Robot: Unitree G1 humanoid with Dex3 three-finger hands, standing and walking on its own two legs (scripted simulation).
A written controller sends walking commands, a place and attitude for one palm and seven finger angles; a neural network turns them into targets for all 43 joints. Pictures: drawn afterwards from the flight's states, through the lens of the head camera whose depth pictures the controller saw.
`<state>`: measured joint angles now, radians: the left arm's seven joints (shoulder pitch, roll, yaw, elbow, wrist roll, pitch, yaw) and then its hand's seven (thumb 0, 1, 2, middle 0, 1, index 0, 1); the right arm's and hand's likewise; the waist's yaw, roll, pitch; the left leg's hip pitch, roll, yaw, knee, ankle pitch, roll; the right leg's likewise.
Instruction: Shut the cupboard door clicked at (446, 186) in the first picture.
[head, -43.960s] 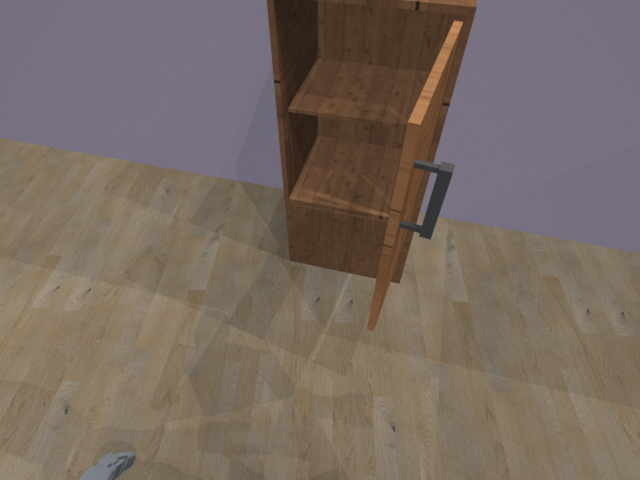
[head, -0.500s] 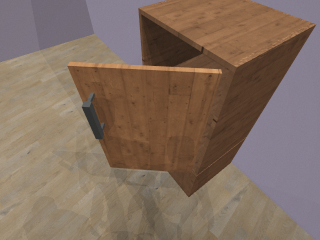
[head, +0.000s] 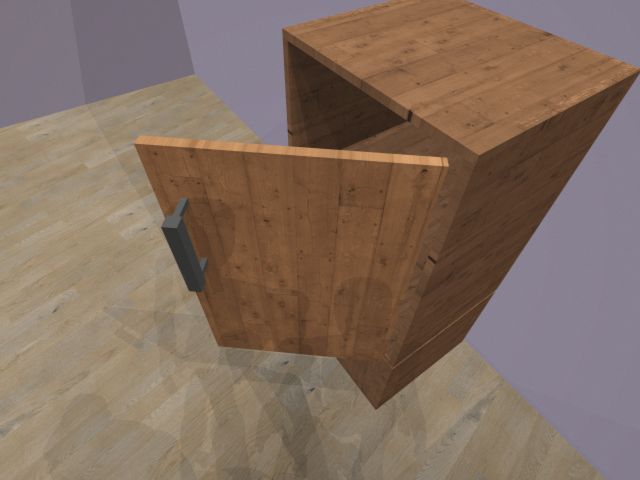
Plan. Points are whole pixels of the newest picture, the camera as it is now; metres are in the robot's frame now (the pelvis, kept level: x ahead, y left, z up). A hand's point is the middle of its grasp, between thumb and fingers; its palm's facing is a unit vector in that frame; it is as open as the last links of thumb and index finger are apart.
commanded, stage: look again from close up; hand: left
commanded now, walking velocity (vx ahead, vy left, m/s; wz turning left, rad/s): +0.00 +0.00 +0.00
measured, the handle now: (190, 246) +0.43 +0.24 +0.00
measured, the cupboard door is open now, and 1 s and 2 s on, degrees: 49 49 49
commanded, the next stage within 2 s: raise the hand and make a fist in 0.58 s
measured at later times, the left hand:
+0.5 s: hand out of the picture -0.01 +0.17 -0.18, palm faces +0.04 -0.98 -0.18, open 7.4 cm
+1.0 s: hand (202, 429) +0.18 +0.16 -0.01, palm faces -0.03 -1.00 +0.07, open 6.6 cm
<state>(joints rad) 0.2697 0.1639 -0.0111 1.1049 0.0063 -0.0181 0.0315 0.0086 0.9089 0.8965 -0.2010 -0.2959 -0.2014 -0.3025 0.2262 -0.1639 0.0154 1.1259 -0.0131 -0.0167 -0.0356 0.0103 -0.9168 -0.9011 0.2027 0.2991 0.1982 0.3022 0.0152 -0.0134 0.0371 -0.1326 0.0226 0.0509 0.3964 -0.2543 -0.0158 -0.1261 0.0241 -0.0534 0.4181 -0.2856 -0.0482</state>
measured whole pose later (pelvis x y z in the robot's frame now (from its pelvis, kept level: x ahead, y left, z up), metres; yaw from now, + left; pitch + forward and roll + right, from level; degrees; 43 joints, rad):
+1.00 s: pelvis -0.05 +0.01 -0.05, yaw +1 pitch +9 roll +1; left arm 0.27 0.12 0.06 0.22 -0.23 -0.53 -0.22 0.01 0.92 0.90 -0.32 -0.43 -0.32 -0.44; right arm 0.19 -0.25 -0.04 0.66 0.00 -0.30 0.00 0.02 -0.91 -0.90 0.20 0.30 0.20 0.30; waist -0.03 -0.04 -0.11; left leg -0.65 0.00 0.06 0.88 -0.39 0.01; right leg -0.65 -0.03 -0.05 0.93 -0.44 -0.03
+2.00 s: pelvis -0.05 +0.04 -0.07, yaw +2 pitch +11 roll -3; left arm 0.41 0.24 0.14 -0.14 -0.28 -0.33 -0.22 0.02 0.90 0.90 -1.22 -1.41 -1.22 -1.42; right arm 0.24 -0.23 0.04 0.46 0.04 -0.17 -0.04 0.02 -0.90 -0.90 0.20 0.30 0.20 0.30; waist 0.02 0.05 -0.13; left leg -0.78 0.01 0.01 1.07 -0.49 0.04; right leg -0.71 -0.02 -0.10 1.01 -0.49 -0.01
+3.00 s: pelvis -0.06 +0.03 -0.07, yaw +2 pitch +10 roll -2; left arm 0.14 0.24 0.11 0.06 -0.28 -0.27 -0.27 0.02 0.90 0.90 -1.30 -1.50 -1.30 -1.50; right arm 0.25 -0.26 0.04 0.53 0.05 -0.19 -0.05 0.02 -0.90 -0.90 0.21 0.30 0.20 0.30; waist 0.00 0.06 -0.09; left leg -0.75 0.01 0.00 1.03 -0.46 0.03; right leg -0.69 -0.01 -0.10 0.99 -0.47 -0.02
